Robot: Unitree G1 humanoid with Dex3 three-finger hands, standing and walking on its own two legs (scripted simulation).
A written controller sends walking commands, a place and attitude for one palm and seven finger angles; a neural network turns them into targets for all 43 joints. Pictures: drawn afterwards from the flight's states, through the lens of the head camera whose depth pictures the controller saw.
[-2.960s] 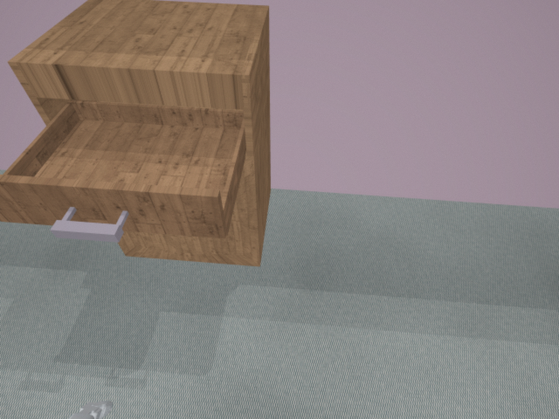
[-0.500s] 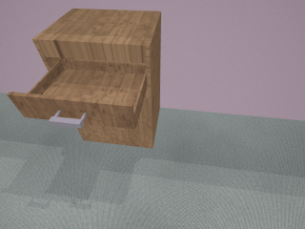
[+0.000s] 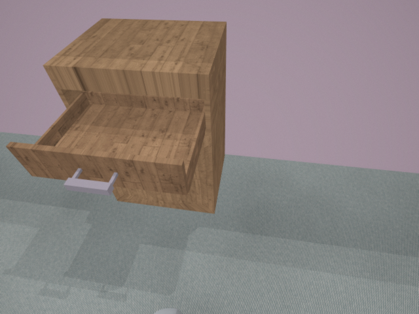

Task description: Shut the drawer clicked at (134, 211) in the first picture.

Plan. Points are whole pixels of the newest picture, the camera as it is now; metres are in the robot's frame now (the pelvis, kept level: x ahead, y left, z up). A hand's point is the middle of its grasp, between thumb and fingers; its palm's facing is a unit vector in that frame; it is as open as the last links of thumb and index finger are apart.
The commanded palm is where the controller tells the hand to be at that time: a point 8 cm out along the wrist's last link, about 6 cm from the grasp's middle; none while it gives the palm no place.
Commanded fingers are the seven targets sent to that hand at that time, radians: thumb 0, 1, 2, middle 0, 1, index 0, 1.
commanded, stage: take the last steps up to it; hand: left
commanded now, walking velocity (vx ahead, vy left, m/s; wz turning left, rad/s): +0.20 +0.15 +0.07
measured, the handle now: (92, 180) +0.47 +0.39 -0.10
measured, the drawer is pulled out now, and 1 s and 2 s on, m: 0.30 0.30 0.30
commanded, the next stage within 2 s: come to a stop and stand still in 0.16 s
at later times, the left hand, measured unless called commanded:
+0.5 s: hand (89, 310) +0.16 +0.31 -0.19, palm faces +0.06 -0.97 -0.24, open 7.4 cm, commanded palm none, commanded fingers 0.00 0.90 0.90 -0.20 -0.30 -0.20 -0.30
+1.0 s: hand out of the picture +0.15 +0.21 -0.17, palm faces -0.02 -0.96 -0.26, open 7.3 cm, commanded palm none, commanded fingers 0.00 0.90 0.90 -0.20 -0.30 -0.20 -0.30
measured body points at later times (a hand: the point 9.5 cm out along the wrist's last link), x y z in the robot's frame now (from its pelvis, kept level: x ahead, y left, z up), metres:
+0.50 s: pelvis +0.13 +0.10 -0.01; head +0.17 +0.12 +0.44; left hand +0.16 +0.36 -0.17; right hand +0.24 -0.12 -0.15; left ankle +0.18 +0.19 -0.75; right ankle +0.12 -0.02 -0.67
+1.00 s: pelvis +0.10 +0.03 -0.01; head +0.12 +0.00 +0.44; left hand +0.15 +0.26 -0.15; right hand +0.08 -0.21 -0.18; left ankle +0.11 +0.16 -0.71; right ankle +0.07 -0.07 -0.75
